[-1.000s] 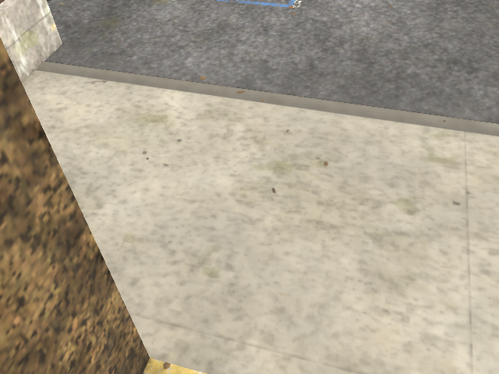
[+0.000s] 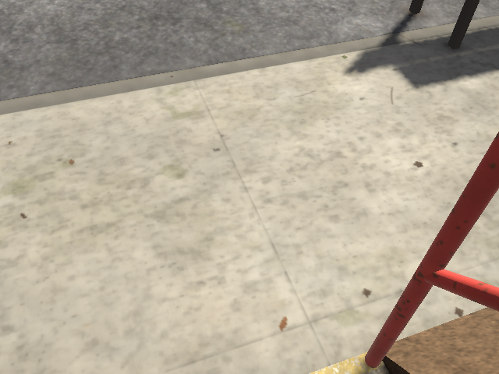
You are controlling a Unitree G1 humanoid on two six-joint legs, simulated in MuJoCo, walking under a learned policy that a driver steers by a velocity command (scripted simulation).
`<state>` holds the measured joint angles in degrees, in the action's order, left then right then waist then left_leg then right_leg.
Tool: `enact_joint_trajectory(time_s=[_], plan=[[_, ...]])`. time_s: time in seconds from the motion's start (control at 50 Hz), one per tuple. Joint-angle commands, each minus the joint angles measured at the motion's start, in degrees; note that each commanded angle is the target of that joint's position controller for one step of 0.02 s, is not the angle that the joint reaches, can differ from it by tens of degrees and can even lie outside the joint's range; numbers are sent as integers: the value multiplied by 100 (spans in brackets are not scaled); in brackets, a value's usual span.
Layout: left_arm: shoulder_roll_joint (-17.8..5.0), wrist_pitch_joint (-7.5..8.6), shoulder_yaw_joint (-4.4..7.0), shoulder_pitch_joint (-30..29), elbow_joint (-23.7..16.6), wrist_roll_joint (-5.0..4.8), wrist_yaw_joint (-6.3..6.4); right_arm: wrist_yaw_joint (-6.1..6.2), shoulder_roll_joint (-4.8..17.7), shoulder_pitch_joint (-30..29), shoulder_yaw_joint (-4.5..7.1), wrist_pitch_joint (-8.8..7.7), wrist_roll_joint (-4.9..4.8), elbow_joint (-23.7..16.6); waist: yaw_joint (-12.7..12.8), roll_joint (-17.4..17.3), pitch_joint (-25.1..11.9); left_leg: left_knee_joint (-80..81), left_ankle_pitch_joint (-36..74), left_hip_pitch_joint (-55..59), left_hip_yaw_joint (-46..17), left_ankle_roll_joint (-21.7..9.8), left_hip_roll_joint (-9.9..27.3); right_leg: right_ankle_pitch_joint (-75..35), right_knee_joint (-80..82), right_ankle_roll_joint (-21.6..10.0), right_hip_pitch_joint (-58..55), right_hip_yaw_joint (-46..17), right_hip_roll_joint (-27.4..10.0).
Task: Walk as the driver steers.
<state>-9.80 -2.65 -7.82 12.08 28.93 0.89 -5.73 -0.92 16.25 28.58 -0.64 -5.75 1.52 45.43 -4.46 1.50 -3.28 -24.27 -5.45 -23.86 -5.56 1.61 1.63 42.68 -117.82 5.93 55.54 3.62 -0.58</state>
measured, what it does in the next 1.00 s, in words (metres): steps to the left, turning left: right foot 0.21 m higher, then left foot 0.22 m lower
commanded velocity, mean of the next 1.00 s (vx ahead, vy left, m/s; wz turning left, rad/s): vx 0.00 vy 0.00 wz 0.37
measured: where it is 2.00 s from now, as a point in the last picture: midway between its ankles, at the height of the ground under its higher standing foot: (179, 361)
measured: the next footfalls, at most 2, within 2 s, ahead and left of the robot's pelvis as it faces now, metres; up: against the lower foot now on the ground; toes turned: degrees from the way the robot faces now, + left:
right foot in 0.04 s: -0.01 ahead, -0.11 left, +0.21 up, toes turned -3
left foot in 0.66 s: +0.07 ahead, +0.29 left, +0.00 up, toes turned +29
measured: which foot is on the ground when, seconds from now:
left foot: down 0.00-0.06, up 0.08-0.64, down 0.66-1.00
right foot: up 0.00-0.02, down 0.04-0.66, up 0.68-1.00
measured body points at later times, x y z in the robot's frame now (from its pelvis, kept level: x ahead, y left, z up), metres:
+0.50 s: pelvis -0.03 +0.04 +0.12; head +0.00 +0.05 +0.57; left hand -0.08 +0.30 +0.00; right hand +0.24 -0.11 +0.04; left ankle +0.11 +0.22 -0.56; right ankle -0.05 -0.10 -0.52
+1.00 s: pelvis +0.06 +0.22 -0.06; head +0.07 +0.22 +0.39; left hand +0.04 +0.45 -0.19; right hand +0.14 +0.03 -0.20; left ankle +0.03 +0.27 -0.74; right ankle +0.29 +0.13 -0.65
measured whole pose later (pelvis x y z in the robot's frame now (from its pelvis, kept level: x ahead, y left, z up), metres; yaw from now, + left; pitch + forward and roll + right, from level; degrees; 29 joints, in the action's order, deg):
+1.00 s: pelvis +0.06 +0.22 -0.06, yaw +23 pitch +1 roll +1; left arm -11.3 0.9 -1.5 18.8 45.8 4.0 -2.8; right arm 0.9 7.1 23.2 -3.2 -8.0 5.6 56.8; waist -0.2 2.2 -1.3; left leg -53.8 -30.2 -25.4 9.7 -6.1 -2.4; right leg -13.0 -74.2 2.3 57.8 -5.5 -4.4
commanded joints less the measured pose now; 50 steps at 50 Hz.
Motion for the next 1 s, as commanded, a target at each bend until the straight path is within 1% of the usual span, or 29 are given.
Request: enact_joint_trajectory(time_s=[0.02, 0.06, 0.08, 0.1, 0.12, 0.14, 0.18, 0.22, 0.26, 0.32, 0.4, 0.46, 0.58, 0.62, 0.64, 0.66, 0.68, 0.7, 0.72, 0.74, 0.76, 0.78, 0.8, 0.82, 0.84, 0.88, 0.9, 0.94, 1.0], plan=[[-561, 129, 169, -18, -620, -196, -217, -62, 1525, -835, 370, -124, -6, -634, 496, -1033, -57, 1468, 191, -414, -920, -1067, 1208, 832, 2702, -197, -1912, 222, 289], [-1206, 256, 365, -360, -624, -301, -60, -225, 1341, -32, 401, 80, 6, -597, -85, -764, -949, 1031, 695, 977, -857, -1324, 1462, -1310, 4703, -1092, -2260, -1027, 201], [-1276, 146, 636, 974, -172, -90, 431, 142, 793, -320, 536, 409, -661, -667, 726, 518, -939, -440, 1126, -1028, 382, -392, 543, -2763, 5348, -1522, -4829, -2444, -987], [-1301, 228, 524, 1618, -276, 211, 430, 2, 463, -1680, 205, 103, 337, -1642, 1597, 1024, -269, -768, -2083, -3553, -741, -313, -398, -3591, 6889, -3507, -4480, -6173, -1870], [-1267, 304, 757, 2018, -162, 423, 380, 252, 194, -2328, 218, 17, 118, -1734, 2109, 259, 409, -1551, -2130, -4882, -2036, -70, -725, -4575, 7055, -3677, -5394, -6489, -2187], [-1064, 374, 676, 2570, -3, 649, 361, 253, -147, -2794, 70, 56, 182, -1754, 2571, 626, 544, -1733, -1635, -5237, -3028, 97, -754, -4663, 7794, -3931, -4813, -7139, -2556], [-1114, 338, 726, 1468, 239, 432, 210, 335, 89, -2564, 84, 27, 401, -1690, 1448, 1066, 278, -2688, -980, -4818, -2327, 134, -857, -3841, 7056, -3542, -4073, -4985, -2068], [-1055, 386, 773, 80, 166, 523, 150, 204, 492, -1552, 130, 332, 702, -1295, 487, 590, -318, -5409, -62, -3152, -673, 180, -1169, -3097, 6865, -2903, -1653, -2865, -1536], [-692, 510, 601, -1179, 50, 611, 238, 172, 581, -1211, 145, 628, 740, -1211, -118, 299, -308, -6770, 959, -2332, -207, 76, -883, -2632, 7128, -2240, -477, -1854, -1616], [-822, 838, 631, -644, 586, 423, 578, -77, 403, -1312, 82, 638, 582, -1238, 103, 24, -159, -5895, 1726, -2826, 191, -111, -241, -1945, 6801, -1456, -1680, -896, -1493], [-908, 978, 546, 1997, 1744, 541, 1013, -613, -38, -3258, 6, 531, 794, -1626, 1788, 764, 695, -1746, 3444, -3910, 868, -262, 584, 299, 6889, -1029, -3928, -775, -1949], [-1409, 969, 631, 1601, 1976, 924, 619, -599, 54, -3058, 133, 678, 786, -1531, 1218, 970, 954, -1810, 3463, -1333, 1214, -390, 273, 599, 7754, -1019, -2210, -716, -2398], [-1712, 916, 879, 1325, 2345, 759, 688, -406, 153, -2709, 311, 617, 880, -895, 1229, 611, 1247, 87, 2765, -1278, 872, -606, 617, -10, 6880, -460, -4016, -829, -3038], [-1857, 770, 980, 1088, 2412, 888, 562, -314, 338, -1230, 502, 528, 762, -220, 602, -7, 795, 375, 3282, 682, 1070, -520, 438, -558, 5328, -199, -3703, -91, -2521], [-1884, 630, 1067, 651, 2288, 636, 482, -201, 921, -404, 784, 421, 577, 225, 152, -735, 401, 1592, 2875, 1951, 1396, -409, 29, -155, 3891, -94, -3561, 665, -1654], [-1641, 460, 1013, 976, 2423, 889, 367, -143, 1289, 111, 969, 406, 543, 575, -26, -1100, -215, 826, 2824, 3933, 1408, -430, -47, 306, 2272, -125, -2527, 751, -1120], [-1059, 519, 948, 1045, 2144, 692, 200, -90, 1800, 735, 1066, 360, 560, 500, -41, -1597, -1341, -1552, 4558, 5786, 485, -861, 214, 704, 153, -223, -719, 470, -679], [-1012, 679, 955, 899, 1560, 474, 195, -93, 1833, 1176, 1018, 225, 567, 452, 1, -2136, -1926, -1744, 4681, 6243, 56, -837, 394, 412, -126, -234, 354, 243, -601], [-1504, 865, 995, 147, 1073, 180, 283, -144, 1773, 1146, 932, 117, 635, 383, -236, -2103, -1140, -1460, 4381, 5354, -323, -834, 823, 337, -878, -140, 1445, 429, -542], [-1365, 1035, 863, -277, 491, -57, 369, -343, 1806, 320, 881, 14, 292, -104, -123, -1937, -817, -785, 2440, 3880, -2238, -2066, 2178, 146, -1087, -41, 2279, -386, -631], [-1360, 1012, 783, -94, 883, -101, 457, -569, 1457, -32, 668, -42, 240, -18, 35, -937, -154, -391, 1205, 2758, -2061, -1954, 2355, -413, -1021, -132, 2164, -732, -861], [-1047, 902, 735, 1150, 1464, 59, 530, -755, 392, -296, 259, -84, 227, 119, 678, -46, -3, -442, 504, 1137, -1896, -1870, 2527, -2822, 1338, -130, 1454, -1618, -1347], [-888, 718, 662, 1847, 1733, 35, 410, -702, -430, -435, -41, -85, 169, 237, 1126, -82, 679, -148, 526, 103, -1818, -1609, 2345, -3432, 2276, -126, 869, -1609, -1432], [-648, 592, 556, 1962, 1674, 131, 367, -558, -626, -541, -154, -106, 1, 428, 1313, -666, 663, -267, -487, -310, -1525, -1246, 1825, -3317, 2518, -149, 731, -1363, -1281], [-668, 486, 614, 2211, 1989, 200, 225, -438, -563, -1123, -234, -122, -250, 253, 1399, -378, 847, -66, -1653, -1229, -951, -1023, 1426, -4282, 3541, -121, -27, -1274, -1138], [-822, 337, 725, 2147, 2146, 299, -87, -178, 502, -1315, -66, -195, 233, 363, 1320, -437, 626, -434, -1498, -2204, -680, -912, 1031, -5612, 2792, -119, -1214, -886, -718], [-807, 371, 721, 1838, 1879, 275, -159, -138, 751, -1444, -38, -206, 301, 304, 1249, -246, 524, -506, -864, -1875, -641, -909, 1225, -5565, 2753, -148, -1072, -867, -596], [-858, 473, 708, 718, 1340, 331, 45, 193, 282, 528, -46, -265, 296, 1152, 124, -528, 648, -1145, -883, 1509, -1610, -1412, 1961, -5869, 4232, -376, 2359, -1556, -753], [-214, 393, 501, 197, 1042, 342, 274, 376, -498, 1444, -127, -191, 573, 1747, -183, -713, 1010, -743, -798, 2769, -2316, -1718, 2446, -5731, 4964, -520, 3850, -1992, -836]])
